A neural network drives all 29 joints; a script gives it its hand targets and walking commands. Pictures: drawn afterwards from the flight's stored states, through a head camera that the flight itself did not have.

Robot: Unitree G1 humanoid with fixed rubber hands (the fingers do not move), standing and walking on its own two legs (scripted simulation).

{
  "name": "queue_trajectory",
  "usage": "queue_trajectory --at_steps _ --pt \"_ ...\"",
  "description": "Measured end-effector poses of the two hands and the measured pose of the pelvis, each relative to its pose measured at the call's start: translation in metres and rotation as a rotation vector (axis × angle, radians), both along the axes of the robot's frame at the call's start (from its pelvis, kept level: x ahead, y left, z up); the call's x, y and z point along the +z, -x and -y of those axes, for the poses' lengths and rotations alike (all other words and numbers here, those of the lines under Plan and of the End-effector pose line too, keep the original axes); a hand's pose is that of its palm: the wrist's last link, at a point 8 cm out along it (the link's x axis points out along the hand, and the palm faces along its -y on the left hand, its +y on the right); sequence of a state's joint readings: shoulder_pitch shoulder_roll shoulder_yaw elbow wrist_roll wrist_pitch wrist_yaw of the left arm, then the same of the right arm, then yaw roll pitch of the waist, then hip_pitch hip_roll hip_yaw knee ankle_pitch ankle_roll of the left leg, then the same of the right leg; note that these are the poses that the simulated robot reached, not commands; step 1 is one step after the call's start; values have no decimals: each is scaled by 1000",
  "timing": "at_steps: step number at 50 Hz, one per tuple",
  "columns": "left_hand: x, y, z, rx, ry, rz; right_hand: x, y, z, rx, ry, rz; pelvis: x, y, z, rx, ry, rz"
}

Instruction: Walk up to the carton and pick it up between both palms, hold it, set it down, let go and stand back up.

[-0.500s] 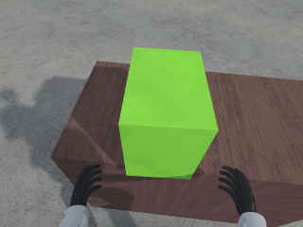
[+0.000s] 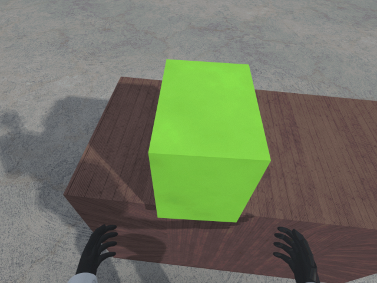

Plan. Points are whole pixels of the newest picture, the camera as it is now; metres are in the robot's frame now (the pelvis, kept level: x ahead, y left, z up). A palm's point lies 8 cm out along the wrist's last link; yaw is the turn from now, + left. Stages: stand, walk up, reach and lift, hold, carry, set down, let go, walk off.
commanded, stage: set down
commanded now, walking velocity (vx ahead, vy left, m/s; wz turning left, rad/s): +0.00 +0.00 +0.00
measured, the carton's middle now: (202, 142) +0.43 -0.02 +0.03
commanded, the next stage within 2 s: let go in 0.48 s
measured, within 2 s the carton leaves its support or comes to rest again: neither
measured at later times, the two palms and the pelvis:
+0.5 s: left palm (89, 265) +0.18 +0.21 -0.08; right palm (299, 278) +0.16 -0.22 -0.07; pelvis +0.01 +0.00 +0.00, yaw +0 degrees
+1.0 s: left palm (95, 266) +0.18 +0.20 -0.09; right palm (294, 273) +0.17 -0.22 -0.08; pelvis +0.01 +0.00 +0.00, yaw +0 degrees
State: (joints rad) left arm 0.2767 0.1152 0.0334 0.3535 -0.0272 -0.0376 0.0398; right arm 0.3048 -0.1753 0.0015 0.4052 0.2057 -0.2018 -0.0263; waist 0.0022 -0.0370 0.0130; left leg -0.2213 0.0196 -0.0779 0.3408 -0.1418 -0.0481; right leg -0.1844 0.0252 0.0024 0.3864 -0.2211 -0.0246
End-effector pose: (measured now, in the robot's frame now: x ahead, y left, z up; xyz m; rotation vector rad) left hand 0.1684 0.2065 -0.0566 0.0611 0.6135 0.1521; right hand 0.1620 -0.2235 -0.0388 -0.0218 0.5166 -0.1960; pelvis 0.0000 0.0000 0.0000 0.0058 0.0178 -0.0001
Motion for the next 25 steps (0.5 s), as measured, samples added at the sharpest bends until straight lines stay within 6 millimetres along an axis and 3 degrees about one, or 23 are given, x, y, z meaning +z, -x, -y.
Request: queue_trajectory --at_steps 8,25 --pt "-5 -14 -1 -14 1 -41 -9 -6 0 2 -1 -44 0 -5 0 0 -1 -7" --pt "-22 -7 -8 1 27 -137 -28 3 1 -4 2 -127 0 -14 1 0 -3 -20"
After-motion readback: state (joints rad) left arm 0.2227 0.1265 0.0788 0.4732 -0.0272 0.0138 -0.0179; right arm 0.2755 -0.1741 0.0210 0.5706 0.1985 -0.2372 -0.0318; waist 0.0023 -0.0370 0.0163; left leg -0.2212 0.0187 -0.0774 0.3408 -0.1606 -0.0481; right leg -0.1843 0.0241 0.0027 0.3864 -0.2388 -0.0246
